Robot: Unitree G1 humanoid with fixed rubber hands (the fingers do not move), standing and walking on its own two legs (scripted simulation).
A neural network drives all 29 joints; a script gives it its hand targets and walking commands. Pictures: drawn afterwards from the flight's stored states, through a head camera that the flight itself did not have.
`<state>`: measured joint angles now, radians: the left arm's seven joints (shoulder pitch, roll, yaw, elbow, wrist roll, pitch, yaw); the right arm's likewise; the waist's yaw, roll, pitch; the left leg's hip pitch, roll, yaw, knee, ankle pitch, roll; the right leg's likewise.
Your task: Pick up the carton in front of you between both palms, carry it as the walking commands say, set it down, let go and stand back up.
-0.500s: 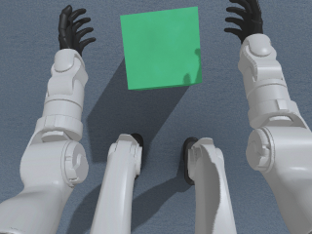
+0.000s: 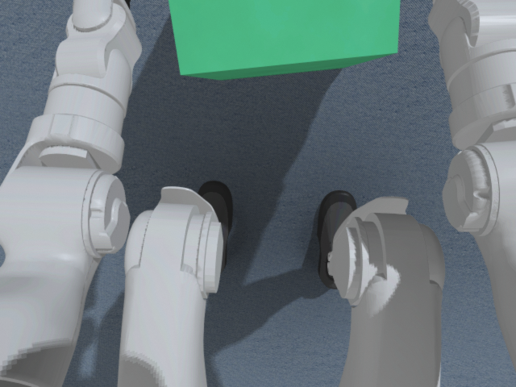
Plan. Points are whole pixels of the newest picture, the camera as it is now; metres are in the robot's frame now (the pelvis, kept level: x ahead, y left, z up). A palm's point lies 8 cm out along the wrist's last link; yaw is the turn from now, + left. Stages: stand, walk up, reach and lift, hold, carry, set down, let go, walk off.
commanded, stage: reach and lift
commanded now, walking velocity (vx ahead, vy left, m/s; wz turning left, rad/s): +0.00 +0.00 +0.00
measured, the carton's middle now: out of the picture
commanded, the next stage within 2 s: none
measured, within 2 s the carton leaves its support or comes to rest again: leaves its support in 0.84 s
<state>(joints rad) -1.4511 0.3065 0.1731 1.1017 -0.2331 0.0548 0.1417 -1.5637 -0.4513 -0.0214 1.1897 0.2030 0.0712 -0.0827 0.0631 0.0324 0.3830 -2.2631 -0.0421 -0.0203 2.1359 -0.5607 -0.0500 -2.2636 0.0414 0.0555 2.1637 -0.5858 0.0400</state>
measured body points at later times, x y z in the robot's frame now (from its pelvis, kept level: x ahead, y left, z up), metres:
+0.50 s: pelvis +0.00 +0.00 -0.01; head +0.38 -0.01 +0.22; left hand +0.55 +0.17 -0.19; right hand +0.59 -0.14 -0.20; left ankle +0.11 +0.13 -0.35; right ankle +0.10 -0.13 -0.35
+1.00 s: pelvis +0.01 +0.00 +0.00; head +0.35 -0.02 +0.29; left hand +0.54 +0.16 -0.13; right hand +0.57 -0.14 -0.14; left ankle +0.12 +0.13 -0.35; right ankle +0.10 -0.13 -0.35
